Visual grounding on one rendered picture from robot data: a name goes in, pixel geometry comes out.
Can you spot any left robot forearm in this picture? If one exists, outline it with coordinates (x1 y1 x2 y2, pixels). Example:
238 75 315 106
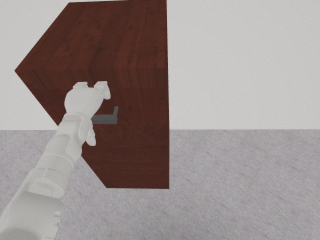
0 111 91 231

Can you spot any left robot hand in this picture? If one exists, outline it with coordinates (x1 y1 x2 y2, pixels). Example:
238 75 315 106
64 81 111 146

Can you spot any cabinet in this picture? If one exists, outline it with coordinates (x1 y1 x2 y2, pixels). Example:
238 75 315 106
14 0 170 189

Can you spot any handle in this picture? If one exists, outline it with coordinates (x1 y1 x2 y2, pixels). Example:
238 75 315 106
91 106 119 124

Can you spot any robot left upper arm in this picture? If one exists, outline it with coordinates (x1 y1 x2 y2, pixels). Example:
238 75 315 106
0 191 64 240

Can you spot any drawer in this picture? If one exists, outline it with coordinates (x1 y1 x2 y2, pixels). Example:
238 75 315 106
38 87 160 123

